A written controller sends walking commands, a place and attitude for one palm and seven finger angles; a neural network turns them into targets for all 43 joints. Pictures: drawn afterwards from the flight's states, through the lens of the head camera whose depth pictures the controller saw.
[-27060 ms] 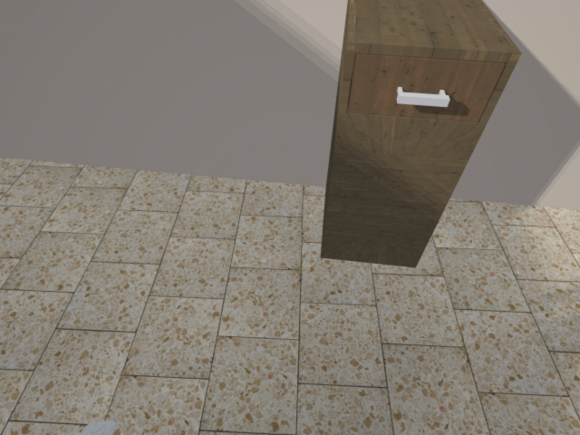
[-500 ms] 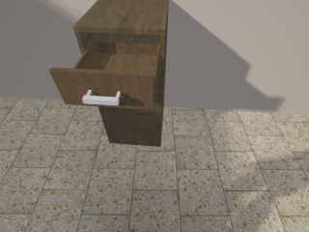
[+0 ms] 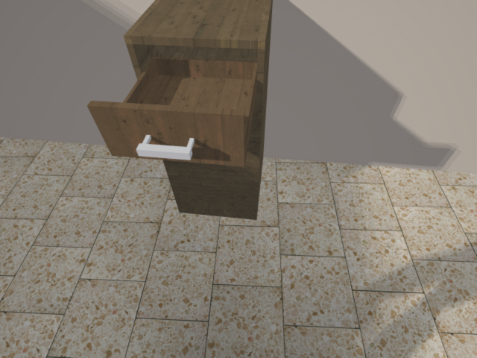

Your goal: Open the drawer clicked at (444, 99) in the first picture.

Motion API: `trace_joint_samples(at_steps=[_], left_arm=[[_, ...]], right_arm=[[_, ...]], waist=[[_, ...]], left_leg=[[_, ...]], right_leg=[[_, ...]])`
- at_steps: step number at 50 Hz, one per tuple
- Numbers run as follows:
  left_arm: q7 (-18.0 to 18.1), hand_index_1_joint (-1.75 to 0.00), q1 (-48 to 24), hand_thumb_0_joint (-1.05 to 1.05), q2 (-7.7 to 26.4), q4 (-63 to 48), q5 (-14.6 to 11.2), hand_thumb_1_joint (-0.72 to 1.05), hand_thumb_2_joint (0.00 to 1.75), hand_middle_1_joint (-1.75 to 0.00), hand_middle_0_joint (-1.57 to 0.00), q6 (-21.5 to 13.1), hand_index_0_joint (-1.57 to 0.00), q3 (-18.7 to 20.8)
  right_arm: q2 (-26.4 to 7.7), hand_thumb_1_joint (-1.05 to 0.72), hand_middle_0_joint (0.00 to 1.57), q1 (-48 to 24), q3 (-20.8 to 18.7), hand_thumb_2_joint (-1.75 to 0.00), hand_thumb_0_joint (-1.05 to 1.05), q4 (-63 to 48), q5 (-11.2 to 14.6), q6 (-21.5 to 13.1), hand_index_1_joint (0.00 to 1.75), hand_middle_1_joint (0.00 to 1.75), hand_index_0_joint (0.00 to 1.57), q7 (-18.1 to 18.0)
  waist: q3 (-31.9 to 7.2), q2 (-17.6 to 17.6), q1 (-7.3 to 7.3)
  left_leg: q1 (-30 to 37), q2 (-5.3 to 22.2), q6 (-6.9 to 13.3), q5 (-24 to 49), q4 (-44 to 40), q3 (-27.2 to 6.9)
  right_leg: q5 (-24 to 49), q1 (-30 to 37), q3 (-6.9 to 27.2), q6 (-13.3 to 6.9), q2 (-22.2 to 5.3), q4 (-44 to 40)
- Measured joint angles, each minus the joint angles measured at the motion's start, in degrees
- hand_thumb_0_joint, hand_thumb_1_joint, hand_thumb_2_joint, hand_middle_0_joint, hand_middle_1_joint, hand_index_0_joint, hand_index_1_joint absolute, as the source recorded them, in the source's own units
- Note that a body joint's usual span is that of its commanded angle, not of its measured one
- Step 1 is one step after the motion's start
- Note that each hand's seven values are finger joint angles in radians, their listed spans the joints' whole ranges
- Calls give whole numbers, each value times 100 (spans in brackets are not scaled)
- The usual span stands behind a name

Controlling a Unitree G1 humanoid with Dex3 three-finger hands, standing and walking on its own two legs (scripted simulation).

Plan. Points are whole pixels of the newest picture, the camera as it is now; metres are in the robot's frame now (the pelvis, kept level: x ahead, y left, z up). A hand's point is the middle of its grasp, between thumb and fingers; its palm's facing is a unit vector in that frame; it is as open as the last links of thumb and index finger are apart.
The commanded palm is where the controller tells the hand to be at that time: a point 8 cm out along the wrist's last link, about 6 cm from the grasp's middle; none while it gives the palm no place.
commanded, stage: let the arm hang, fingers relaxed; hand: left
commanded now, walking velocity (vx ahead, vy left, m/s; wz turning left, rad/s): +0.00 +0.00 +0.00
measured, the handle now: (167, 146) +0.55 +0.20 +0.02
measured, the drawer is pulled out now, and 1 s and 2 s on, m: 0.30 0.30 0.30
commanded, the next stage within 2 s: look to check the result in 0.34 s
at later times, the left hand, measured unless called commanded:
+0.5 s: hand out of the picture +0.07 +0.22 -0.16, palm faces -0.02 -0.95 -0.30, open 7.3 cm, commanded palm none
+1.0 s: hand out of the picture +0.10 +0.23 -0.15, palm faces -0.03 -0.94 -0.34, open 7.3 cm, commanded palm none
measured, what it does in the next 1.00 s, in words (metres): stands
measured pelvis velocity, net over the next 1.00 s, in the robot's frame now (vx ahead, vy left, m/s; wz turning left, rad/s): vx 0.02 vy -0.01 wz -0.01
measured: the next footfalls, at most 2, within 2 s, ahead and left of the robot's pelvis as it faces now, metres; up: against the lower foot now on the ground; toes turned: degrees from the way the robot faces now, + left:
none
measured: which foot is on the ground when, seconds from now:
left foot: down 0.00-1.00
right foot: down 0.00-1.00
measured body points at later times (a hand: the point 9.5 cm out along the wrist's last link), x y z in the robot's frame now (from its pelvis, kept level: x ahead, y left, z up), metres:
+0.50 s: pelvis +0.01 -0.01 +0.00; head +0.03 -0.02 +0.45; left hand +0.07 +0.27 -0.14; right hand +0.03 -0.28 -0.15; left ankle +0.06 +0.12 -0.74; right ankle -0.01 -0.10 -0.74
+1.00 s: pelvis +0.02 -0.01 +0.00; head +0.05 -0.02 +0.45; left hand +0.10 +0.28 -0.13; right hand +0.10 -0.30 -0.14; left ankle +0.06 +0.12 -0.74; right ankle -0.01 -0.10 -0.74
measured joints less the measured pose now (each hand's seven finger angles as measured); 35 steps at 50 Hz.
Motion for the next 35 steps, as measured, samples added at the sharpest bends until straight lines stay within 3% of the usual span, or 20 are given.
trace_joint_samples(at_steps=[18, 35], left_arm=[[-49, -30, -578, 0, 81, -206, 19, 91, 90, -30, -21, -69, -21, 29], [-52, -30, -525, 0, 331, -33, 1, 91, 90, -30, -21, -57, -21, 40]], right_arm=[[-306, -91, 20, -164, -40, -90, 0, 39, -24, -48, 30, 30, 20, 20], [-521, -91, 20, -348, -40, -90, 0, 96, 4, -26, 30, 30, 20, 30]], waist=[[-32, -67, -104], [120, -80, -62]], left_leg=[[104, 17, -39, 80, -191, 14], [190, 64, -87, 77, -327, 14]], right_leg=[[47, 64, 15, -27, 20, -122], [87, 176, 22, -66, 74, -331]])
